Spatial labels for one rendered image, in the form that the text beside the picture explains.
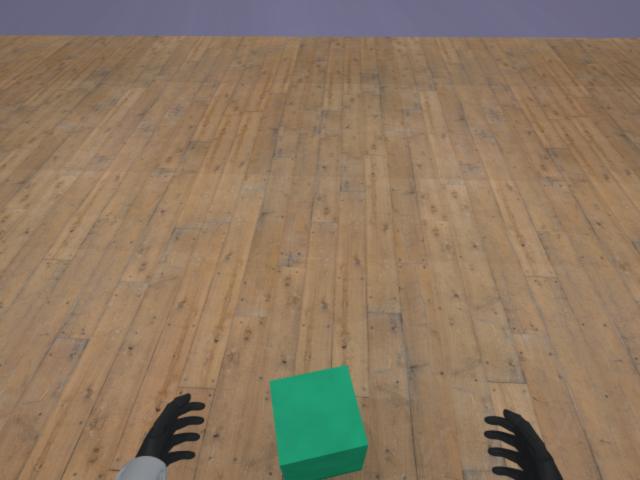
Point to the robot left forearm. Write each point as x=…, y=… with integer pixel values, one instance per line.
x=143, y=468

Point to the carton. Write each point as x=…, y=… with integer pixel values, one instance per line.
x=319, y=430

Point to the robot left hand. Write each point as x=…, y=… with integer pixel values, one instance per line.
x=160, y=439

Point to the robot right hand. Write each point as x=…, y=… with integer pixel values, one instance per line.
x=533, y=458

